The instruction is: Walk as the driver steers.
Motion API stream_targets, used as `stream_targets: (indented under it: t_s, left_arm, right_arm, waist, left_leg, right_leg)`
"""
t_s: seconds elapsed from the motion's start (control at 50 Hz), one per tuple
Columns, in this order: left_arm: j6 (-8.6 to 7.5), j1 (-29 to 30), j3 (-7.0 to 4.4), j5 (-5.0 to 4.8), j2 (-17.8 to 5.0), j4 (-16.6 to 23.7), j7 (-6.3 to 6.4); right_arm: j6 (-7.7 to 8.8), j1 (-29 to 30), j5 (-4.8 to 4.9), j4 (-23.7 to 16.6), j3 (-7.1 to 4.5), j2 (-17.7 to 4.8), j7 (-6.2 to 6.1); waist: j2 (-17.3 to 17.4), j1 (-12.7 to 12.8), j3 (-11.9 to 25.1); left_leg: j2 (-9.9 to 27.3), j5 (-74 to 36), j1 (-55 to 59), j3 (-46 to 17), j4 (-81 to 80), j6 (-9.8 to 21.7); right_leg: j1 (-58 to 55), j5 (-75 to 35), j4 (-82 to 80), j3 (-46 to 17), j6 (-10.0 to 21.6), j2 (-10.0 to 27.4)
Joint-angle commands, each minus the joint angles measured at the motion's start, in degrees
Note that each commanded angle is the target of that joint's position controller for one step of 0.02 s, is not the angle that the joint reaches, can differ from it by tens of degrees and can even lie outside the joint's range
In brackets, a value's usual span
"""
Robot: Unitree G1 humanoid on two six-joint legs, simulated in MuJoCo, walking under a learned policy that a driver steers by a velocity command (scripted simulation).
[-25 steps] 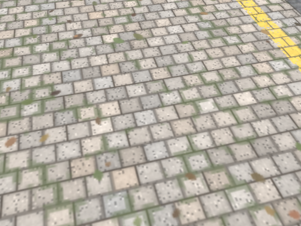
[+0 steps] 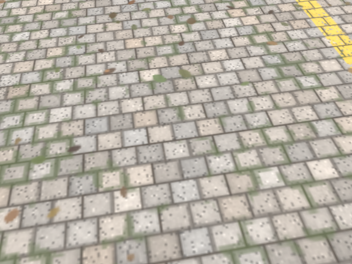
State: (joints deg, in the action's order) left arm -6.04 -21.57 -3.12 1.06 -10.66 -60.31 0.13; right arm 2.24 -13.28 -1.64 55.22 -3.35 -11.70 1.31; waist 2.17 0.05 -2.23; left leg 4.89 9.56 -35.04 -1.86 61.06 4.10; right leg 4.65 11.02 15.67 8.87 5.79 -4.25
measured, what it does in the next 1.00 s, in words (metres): walks ahead, turning left: left foot, then right foot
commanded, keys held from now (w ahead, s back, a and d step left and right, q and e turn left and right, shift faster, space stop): w+q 1.00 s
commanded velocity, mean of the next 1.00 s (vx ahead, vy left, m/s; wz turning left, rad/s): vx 0.50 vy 0.00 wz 0.53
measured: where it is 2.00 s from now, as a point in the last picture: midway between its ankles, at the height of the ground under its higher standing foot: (89, 176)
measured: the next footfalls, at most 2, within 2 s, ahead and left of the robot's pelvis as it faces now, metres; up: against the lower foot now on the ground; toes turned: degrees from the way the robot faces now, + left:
left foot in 0.28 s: +0.30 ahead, +0.10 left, +0.00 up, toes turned +14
right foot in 0.84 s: +0.67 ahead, +0.07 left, +0.00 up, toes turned +30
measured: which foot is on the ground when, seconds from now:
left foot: up 0.00-0.26, down 0.28-0.84, up 0.86-1.00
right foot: down 0.00-0.30, up 0.32-0.82, down 0.84-1.00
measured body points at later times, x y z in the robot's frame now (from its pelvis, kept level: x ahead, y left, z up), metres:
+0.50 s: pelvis +0.27 +0.07 +0.00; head +0.30 +0.08 +0.44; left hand +0.32 +0.34 -0.13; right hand +0.37 -0.19 -0.14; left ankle +0.26 +0.09 -0.75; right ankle +0.33 -0.09 -0.66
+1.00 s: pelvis +0.55 +0.11 -0.01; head +0.58 +0.11 +0.44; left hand +0.52 +0.40 -0.11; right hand +0.76 -0.09 -0.14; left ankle +0.43 +0.16 -0.66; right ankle +0.64 +0.05 -0.75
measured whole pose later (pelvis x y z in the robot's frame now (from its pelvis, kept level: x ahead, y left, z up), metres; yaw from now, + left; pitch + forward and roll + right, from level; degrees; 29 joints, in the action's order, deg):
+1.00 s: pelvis +0.55 +0.11 -0.01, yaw +34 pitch +1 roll -1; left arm -4.1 -11.1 -2.3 1.9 -14.3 -44.1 0.3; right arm 1.4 -17.3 -1.6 46.9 -4.3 -17.4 1.4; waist 2.7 -1.7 -2.4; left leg -1.5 19.6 -24.7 -2.6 66.5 4.0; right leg 16.1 10.2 25.3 5.5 2.3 -0.6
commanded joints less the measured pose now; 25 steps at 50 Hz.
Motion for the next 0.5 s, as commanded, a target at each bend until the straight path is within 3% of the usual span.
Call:
stream_targets:
  t_s: [0.02, 0.14, 0.18, 0.24, 0.26, 0.28, 0.3, 0.32, 0.34, 0.36, 0.38, 0.42, 0.44, 0.5]
  left_arm:
    - [-1.22, -1.5, -0.31, -0.02, -4.7, 2.5, 0.25]
    - [-1.08, -7.0, -0.10, -0.12, -5.8, 1.2, 1.46]
    - [-0.65, -7.5, -0.23, 0.08, -6.6, 0.9, 1.97]
    - [0.26, -5.6, -0.88, 0.48, -8.9, 1.4, 2.71]
    - [0.78, -4.9, -1.17, 0.57, -9.6, 1.9, 2.59]
    - [1.09, -3.7, -1.36, 0.26, -10.2, 2.8, 2.21]
    - [0.92, -3.1, -0.95, 0.01, -8.3, 5.2, 1.67]
    - [0.50, -3.3, -0.61, -1.12, -4.7, 9.6, 0.40]
    - [-0.15, 3.5, -0.98, -0.19, -8.0, 10.8, 0.06]
    - [-0.93, 6.2, -0.76, -0.74, -7.6, 12.2, -0.23]
    - [-1.09, 5.3, -0.83, -0.66, -7.5, 11.5, -0.05]
    - [1.11, 3.6, -0.68, 1.37, -6.3, 11.4, -0.13]
    - [2.18, 3.6, -0.70, 1.78, -6.0, 11.8, -0.36]
    - [3.74, 8.1, -0.58, 1.83, -5.8, 14.2, -0.89]
  right_arm:
    - [-0.34, 1.0, 0.28, -3.0, -0.04, -1.2, 0.55]
    - [0.11, 12.4, 0.26, -7.6, 1.09, -0.2, 1.12]
    - [0.23, 12.9, 0.04, -8.4, 0.86, -0.7, 1.14]
    - [0.22, 5.6, -0.20, -6.8, -0.34, -2.8, 0.58]
    - [0.39, 0.3, -0.34, -5.2, -1.08, -4.1, 0.46]
    - [0.76, -7.2, -0.95, -3.1, -2.19, -6.2, 0.21]
    - [0.84, -12.9, -1.48, -2.4, -3.92, -11.6, -0.42]
    - [0.14, -10.0, -0.57, -3.9, -4.83, -15.8, -0.31]
    - [-0.52, -9.3, 0.68, -3.6, -4.53, -14.4, -0.53]
    - [-0.49, -6.2, 0.92, -3.8, -3.81, -11.9, -0.89]
    - [-0.23, -3.9, 0.87, -3.9, -3.09, -9.1, -0.93]
    - [0.80, -1.5, 1.51, -4.5, -2.22, -7.1, -1.47]
    - [1.43, -2.3, 1.78, -4.4, -2.14, -7.4, -1.48]
    - [2.13, -5.7, 1.90, -4.1, -2.61, -10.1, -1.40]
  waist:
    - [-5.3, -0.8, -3.9]
    - [-5.6, 2.3, -4.7]
    - [-5.9, 1.8, -4.1]
    - [-8.3, -2.2, 1.0]
    - [-8.5, -4.3, 4.1]
    - [-6.8, -8.1, 7.8]
    - [-0.3, -10.3, 13.3]
    - [11.8, -5.5, 16.6]
    - [0.8, -6.4, 11.9]
    - [-1.0, -4.8, 6.1]
    - [-5.6, -1.9, 2.1]
    - [-4.7, 1.3, 1.5]
    - [-3.7, 1.7, 1.8]
    - [-1.7, 1.1, 1.1]
  left_leg:
    - [0.4, -7.2, -3.3, 1.2, -5.3, -0.6]
    - [-1.7, -10.8, -1.8, 8.2, -22.4, 0.8]
    - [-3.3, -6.9, -0.3, 9.7, -25.0, 2.4]
    - [-8.4, 1.8, 8.8, 12.3, -25.9, 6.3]
    - [-10.0, 3.5, 14.8, 12.2, -27.8, 7.8]
    - [-10.0, 2.0, 25.8, 9.6, -33.0, 9.8]
    - [2.5, 5.1, 38.9, -6.6, -34.5, 13.7]
    - [16.1, 2.1, 51.9, -40.1, -42.9, 23.7]
    - [14.2, 2.5, 49.0, -35.0, -45.2, 21.6]
    - [13.0, -0.5, 42.5, -28.0, -46.2, 19.1]
    - [10.3, -7.7, 35.3, -22.8, -47.4, 16.2]
    - [5.2, -15.6, 28.1, -15.3, -48.3, 13.4]
    - [4.1, -18.7, 27.1, -14.1, -48.3, 13.3]
    - [1.6, -22.3, 25.9, -11.8, -49.0, 12.1]
  right_leg:
    - [3.4, -16.6, -9.6, -6.2, 2.1, 15.1]
    - [-5.8, -28.5, -6.9, 0.0, 1.0, 16.6]
    - [-10.1, -37.8, -3.3, 1.6, 0.8, 17.8]
    - [-13.5, -59.3, 10.3, 4.1, 0.6, 19.0]
    - [-12.5, -59.1, 19.2, 4.3, 0.7, 19.1]
    - [-6.5, -50.4, 32.0, 5.2, -0.2, 18.2]
    - [6.9, -24.6, 50.7, 5.5, -1.7, 15.3]
    - [31.2, 20.4, 70.0, -1.4, -4.6, 0.8]
    - [38.3, 15.0, 69.5, -10.8, -3.8, 5.1]
    - [39.1, 9.6, 65.4, -10.9, -3.6, 7.5]
    - [35.8, 7.1, 59.6, -10.6, -3.9, 9.4]
    - [29.1, 6.4, 53.3, -10.8, -5.7, 11.0]
    - [28.1, 6.5, 51.5, -10.4, -6.5, 10.9]
    - [30.6, 2.1, 45.4, -8.6, -8.4, 10.8]
Keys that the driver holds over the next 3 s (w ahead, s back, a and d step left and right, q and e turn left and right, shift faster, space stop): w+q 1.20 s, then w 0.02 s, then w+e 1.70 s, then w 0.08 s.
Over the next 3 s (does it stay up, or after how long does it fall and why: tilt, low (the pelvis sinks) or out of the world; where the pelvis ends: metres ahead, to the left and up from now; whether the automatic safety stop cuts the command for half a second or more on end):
stays up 1.46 0.55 -0.03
